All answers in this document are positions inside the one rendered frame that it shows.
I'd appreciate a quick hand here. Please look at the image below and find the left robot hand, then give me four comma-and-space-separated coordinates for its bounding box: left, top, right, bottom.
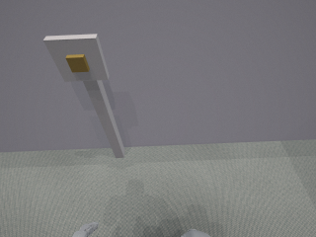
72, 222, 99, 237

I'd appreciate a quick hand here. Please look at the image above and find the panel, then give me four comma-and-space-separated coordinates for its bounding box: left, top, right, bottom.
43, 34, 125, 158

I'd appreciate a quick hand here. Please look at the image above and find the button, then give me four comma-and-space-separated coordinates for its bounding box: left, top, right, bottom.
65, 54, 90, 73

